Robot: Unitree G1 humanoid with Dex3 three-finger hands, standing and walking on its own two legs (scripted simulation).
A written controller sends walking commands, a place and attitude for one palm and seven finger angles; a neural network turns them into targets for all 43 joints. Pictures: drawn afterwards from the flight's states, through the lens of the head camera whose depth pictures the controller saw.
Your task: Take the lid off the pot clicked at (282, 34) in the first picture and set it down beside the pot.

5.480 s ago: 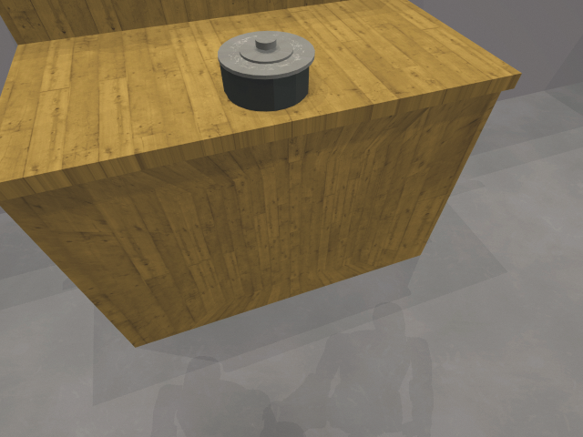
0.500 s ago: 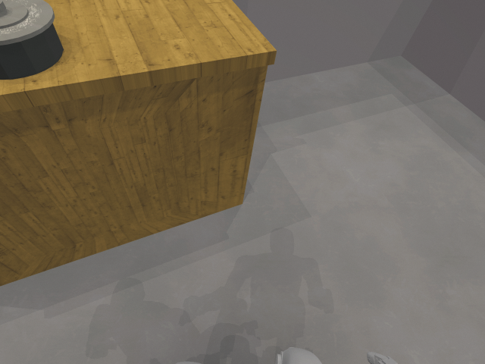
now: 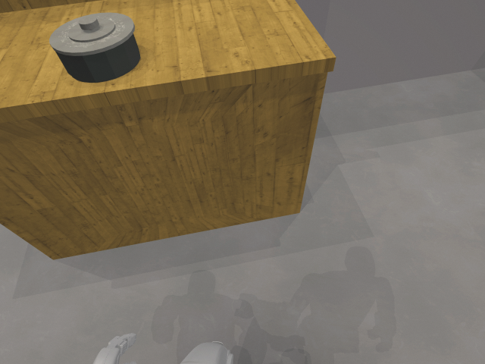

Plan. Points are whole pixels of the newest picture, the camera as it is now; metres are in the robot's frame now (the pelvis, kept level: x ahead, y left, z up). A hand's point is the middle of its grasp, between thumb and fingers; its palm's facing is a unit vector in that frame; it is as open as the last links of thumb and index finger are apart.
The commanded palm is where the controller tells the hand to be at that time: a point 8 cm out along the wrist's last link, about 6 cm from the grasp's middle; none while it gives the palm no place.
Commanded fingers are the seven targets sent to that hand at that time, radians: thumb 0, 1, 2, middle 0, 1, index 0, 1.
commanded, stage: turn to face it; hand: left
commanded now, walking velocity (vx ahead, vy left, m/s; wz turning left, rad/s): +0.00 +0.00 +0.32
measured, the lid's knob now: (88, 23) +0.82 +0.39 +0.16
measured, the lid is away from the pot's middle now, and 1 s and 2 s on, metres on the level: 0.00 0.00 0.00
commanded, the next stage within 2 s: take the last steps up to it in 0.20 s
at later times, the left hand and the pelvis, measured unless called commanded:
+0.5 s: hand out of the picture +0.00 +0.26 -0.17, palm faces +0.22 -0.95 -0.22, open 7.4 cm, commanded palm none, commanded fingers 0.00 0.90 0.90 -0.20 -0.30 -0.20 -0.30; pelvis +0.02 +0.05 +0.01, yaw +9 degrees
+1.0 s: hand out of the picture +0.08 +0.24 -0.17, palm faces +0.31 -0.94 -0.15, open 7.4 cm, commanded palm none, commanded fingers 0.00 0.90 0.90 -0.20 -0.30 -0.20 -0.30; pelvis +0.15 +0.09 +0.00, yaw +14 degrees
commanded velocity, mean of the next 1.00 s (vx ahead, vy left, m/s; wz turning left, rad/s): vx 0.22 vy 0.04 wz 0.13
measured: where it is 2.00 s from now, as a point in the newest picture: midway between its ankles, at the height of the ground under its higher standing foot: (212, 326)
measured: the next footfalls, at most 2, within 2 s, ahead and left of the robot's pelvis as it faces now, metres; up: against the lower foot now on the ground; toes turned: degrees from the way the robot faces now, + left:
left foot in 0.28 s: +0.02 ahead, +0.14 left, +0.00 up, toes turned +7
right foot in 0.68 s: +0.15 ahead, -0.06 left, +0.00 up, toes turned +6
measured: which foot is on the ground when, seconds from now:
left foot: up 0.00-0.26, down 0.28-0.68, up 0.70-1.00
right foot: down 0.00-0.28, up 0.30-0.66, down 0.68-1.00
